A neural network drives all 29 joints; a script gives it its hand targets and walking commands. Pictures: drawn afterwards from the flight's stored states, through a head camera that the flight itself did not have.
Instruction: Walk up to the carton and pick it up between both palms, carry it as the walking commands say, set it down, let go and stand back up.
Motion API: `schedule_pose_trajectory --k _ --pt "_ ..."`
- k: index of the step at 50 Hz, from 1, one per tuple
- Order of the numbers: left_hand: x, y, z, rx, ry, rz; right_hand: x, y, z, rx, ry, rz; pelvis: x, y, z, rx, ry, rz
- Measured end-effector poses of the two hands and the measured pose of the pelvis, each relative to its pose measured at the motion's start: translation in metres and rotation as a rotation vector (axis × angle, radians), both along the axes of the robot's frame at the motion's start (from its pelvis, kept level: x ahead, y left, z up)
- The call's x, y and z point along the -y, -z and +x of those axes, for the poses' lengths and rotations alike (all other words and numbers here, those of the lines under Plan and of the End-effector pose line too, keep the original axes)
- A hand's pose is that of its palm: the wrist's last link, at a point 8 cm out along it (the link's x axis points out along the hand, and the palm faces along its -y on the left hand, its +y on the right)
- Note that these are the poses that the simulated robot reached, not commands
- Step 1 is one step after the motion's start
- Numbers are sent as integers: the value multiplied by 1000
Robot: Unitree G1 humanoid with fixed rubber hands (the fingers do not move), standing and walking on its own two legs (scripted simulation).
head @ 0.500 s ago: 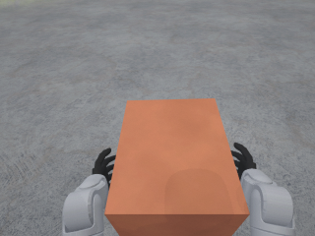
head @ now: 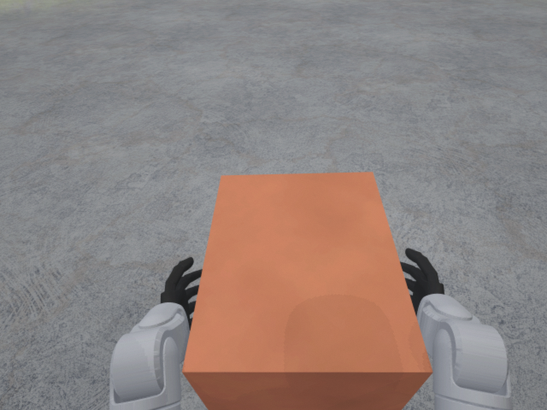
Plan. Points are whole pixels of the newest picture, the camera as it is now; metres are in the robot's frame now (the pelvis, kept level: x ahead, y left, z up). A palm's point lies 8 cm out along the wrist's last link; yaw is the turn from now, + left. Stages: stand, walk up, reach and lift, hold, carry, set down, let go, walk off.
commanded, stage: carry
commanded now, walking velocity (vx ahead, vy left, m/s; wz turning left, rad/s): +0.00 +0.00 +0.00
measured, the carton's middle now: (298, 305) +0.31 +0.00 +0.01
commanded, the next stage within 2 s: hold in 1.28 s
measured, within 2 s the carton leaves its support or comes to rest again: neither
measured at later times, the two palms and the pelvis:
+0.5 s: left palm (175, 312) +0.26 +0.17 +0.07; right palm (423, 304) +0.26 -0.16 +0.08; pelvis +0.00 +0.00 +0.00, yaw +0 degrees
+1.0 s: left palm (176, 312) +0.26 +0.17 +0.07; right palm (421, 304) +0.27 -0.16 +0.08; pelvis +0.00 +0.00 +0.00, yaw +0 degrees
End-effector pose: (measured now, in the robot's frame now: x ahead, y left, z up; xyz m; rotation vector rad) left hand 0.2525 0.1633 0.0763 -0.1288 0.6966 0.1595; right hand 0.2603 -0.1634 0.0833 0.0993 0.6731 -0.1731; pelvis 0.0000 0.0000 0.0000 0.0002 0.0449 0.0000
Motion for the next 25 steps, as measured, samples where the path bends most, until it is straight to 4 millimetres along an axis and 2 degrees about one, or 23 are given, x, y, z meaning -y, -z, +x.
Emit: schedule_pose_trajectory --k 25 --pt "-2 2 3 3 2 2 -2 2 3 3 -2 -2 -2 0 2 -1 0 -1"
